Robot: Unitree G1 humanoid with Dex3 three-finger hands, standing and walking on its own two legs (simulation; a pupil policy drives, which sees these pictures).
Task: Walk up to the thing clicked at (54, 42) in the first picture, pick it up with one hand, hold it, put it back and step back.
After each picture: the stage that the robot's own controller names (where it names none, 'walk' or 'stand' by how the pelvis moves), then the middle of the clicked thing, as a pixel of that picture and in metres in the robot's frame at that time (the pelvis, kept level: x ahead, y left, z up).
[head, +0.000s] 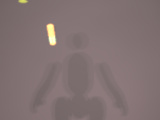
stand; (51, 35) +1.43 +0.32 -0.65
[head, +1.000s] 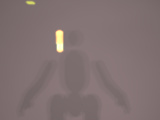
walk; (59, 41) +1.31 +0.16 -0.64
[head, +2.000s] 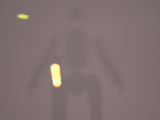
walk; (56, 75) +0.80 +0.18 -0.65
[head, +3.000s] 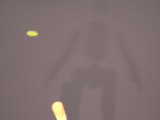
walk; (60, 113) +0.47 +0.21 -0.63
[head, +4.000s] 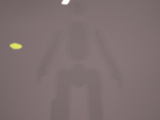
stand; out of the picture +0.34 +0.19 -0.65
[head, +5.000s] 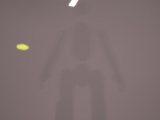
stand; out of the picture +0.33 +0.17 -0.66
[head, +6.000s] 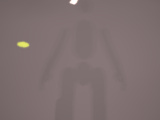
stand; out of the picture +0.34 +0.17 -0.66
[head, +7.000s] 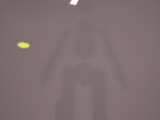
stand; out of the picture +0.33 +0.18 -0.66
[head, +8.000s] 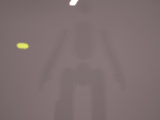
stand; out of the picture +0.33 +0.18 -0.66
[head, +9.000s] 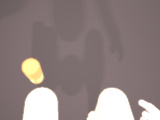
go down; (34, 73) +0.40 +0.19 -0.34
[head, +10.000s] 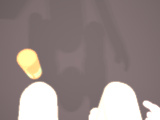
go down; (31, 66) +0.41 +0.20 -0.28
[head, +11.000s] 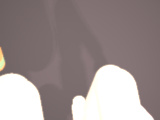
close in; out of the picture +0.40 +0.24 -0.17
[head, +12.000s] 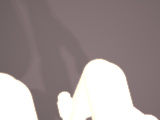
close; out of the picture +0.41 +0.25 -0.16
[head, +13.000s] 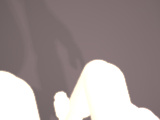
lift; out of the picture +0.39 +0.26 -0.16
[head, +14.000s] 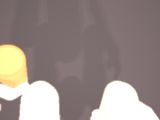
lift; (13, 75) +0.32 +0.22 -0.03
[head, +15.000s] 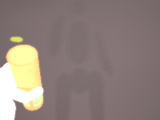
hold; (29, 82) +0.32 +0.17 +0.08
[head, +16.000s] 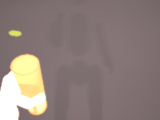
hold; (32, 89) +0.31 +0.17 +0.03
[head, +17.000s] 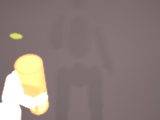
crouch; (35, 88) +0.31 +0.16 +0.03
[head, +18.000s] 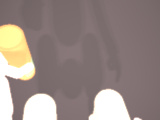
crouch; (19, 58) +0.41 +0.18 -0.05
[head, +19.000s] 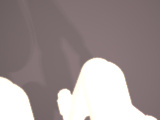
lower; out of the picture +0.42 +0.26 -0.16
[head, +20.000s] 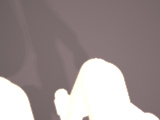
lower; out of the picture +0.42 +0.27 -0.16
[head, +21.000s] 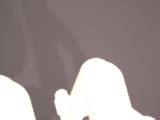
lower; out of the picture +0.42 +0.27 -0.16
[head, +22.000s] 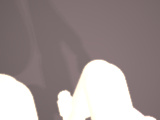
lower; out of the picture +0.40 +0.27 -0.16
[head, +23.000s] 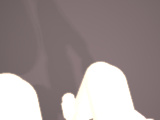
loosen; out of the picture +0.39 +0.23 -0.15
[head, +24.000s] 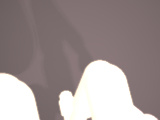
withdraw; out of the picture +0.39 +0.24 -0.16
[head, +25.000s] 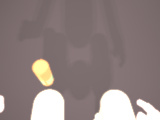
walk; (44, 74) +0.42 +0.18 -0.35
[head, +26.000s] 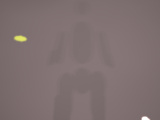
stand; out of the picture +0.34 +0.16 -0.59
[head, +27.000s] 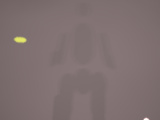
stand; out of the picture +0.35 +0.17 -0.60
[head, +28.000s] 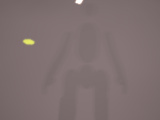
stand; out of the picture +0.36 +0.16 -0.64
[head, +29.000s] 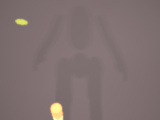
walk; (57, 113) +0.40 +0.13 -0.63
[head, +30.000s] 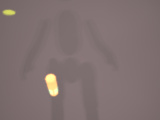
walk; (52, 85) +0.60 +0.20 -0.62
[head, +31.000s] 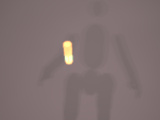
stand; (68, 53) +0.95 +0.13 -0.62
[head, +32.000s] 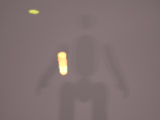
stand; (62, 63) +0.96 +0.17 -0.65
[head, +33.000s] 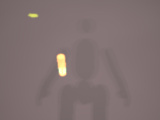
stand; (61, 65) +0.98 +0.17 -0.66
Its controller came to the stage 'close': yes
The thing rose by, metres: 0.67
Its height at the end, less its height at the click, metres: +0.00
